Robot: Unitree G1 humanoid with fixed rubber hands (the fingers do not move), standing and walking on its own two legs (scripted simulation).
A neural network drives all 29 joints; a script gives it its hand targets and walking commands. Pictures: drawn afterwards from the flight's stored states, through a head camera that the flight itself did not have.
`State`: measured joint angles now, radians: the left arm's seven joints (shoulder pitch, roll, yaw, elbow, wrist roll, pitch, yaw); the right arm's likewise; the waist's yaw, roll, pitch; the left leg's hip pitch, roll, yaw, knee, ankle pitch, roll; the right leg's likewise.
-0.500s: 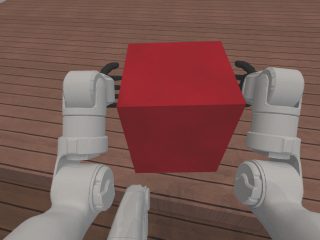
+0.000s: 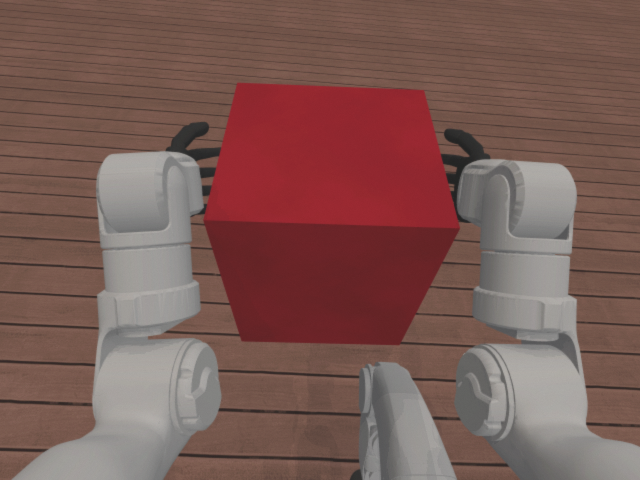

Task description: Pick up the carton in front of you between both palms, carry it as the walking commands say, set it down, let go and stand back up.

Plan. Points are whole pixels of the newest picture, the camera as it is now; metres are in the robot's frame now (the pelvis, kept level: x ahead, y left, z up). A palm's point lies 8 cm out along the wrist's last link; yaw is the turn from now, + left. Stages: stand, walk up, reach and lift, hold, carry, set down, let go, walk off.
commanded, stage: carry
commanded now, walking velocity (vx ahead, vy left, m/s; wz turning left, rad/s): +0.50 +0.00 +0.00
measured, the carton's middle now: (325, 225) +0.40 -0.01 +0.13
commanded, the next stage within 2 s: none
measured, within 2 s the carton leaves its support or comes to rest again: neither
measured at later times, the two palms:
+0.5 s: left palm out of the picture +0.67 +0.13 +0.34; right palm out of the picture +0.69 -0.17 +0.33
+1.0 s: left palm out of the picture +0.94 +0.16 +0.28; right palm out of the picture +0.93 -0.14 +0.28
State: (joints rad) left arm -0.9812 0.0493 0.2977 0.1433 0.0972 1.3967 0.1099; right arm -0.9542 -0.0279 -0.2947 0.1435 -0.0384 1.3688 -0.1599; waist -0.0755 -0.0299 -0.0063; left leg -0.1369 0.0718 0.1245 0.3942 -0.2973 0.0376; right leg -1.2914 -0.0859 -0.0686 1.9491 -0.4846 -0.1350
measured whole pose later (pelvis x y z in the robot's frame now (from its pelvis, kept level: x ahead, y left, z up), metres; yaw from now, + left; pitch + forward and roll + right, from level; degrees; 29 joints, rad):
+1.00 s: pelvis +0.56 +0.00 +0.16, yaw +0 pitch +6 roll +0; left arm -0.79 0.02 0.24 0.24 0.06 1.29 0.13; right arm -0.75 0.02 -0.27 0.20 -0.10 1.28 -0.12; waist 0.01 -0.03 -0.04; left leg -0.21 0.01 0.13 0.33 -0.21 0.04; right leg -0.62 -0.09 -0.07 0.68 -0.17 0.03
